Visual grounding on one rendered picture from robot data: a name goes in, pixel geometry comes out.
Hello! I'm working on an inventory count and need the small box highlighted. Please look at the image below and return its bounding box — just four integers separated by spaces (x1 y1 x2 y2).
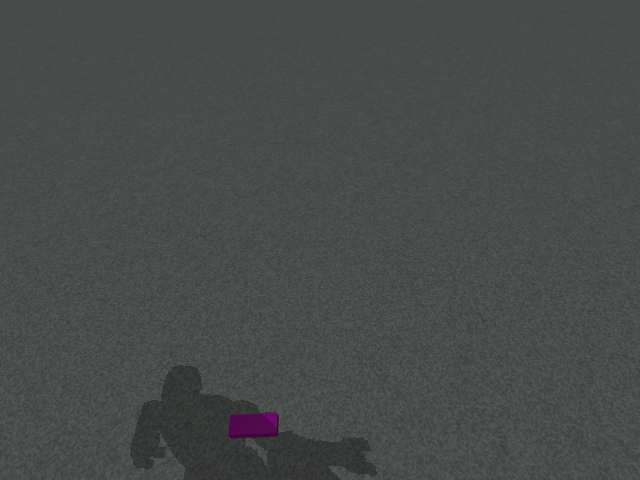
228 413 279 438

